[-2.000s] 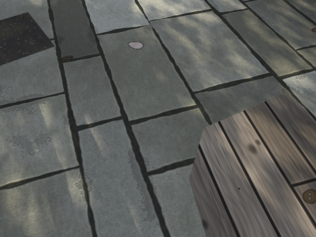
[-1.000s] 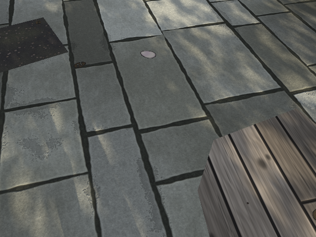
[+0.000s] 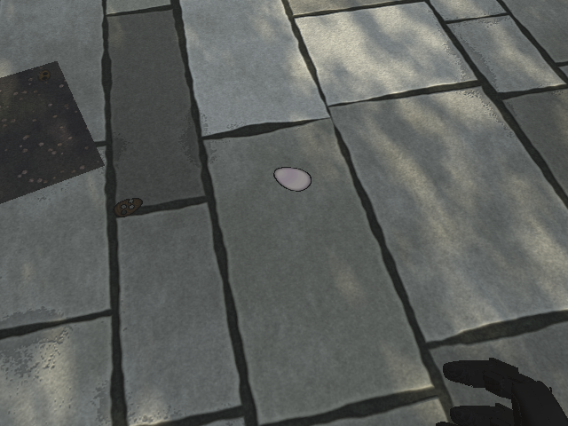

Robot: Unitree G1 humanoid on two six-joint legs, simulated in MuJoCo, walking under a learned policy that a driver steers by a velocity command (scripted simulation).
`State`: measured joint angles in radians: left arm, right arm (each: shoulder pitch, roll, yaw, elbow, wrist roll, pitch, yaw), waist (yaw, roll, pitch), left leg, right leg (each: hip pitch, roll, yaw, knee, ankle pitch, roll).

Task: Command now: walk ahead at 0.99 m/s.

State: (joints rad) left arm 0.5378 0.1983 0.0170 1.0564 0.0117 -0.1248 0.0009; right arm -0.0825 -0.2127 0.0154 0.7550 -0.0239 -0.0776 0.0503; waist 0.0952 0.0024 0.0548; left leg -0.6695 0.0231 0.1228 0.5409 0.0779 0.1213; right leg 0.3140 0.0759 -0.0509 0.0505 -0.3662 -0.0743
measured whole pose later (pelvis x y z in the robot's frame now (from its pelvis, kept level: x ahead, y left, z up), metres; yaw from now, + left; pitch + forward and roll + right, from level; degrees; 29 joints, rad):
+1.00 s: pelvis +0.89 +0.05 -0.01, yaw +29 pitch +0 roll +0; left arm 0.11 0.25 0.03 0.73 -0.01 -0.09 0.02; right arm 0.19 -0.32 -0.09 0.69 0.00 -0.03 0.05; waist -0.02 0.01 0.11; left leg -0.48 -0.17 0.02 0.61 -0.12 0.17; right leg -0.39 0.04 0.08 1.43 -0.52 0.05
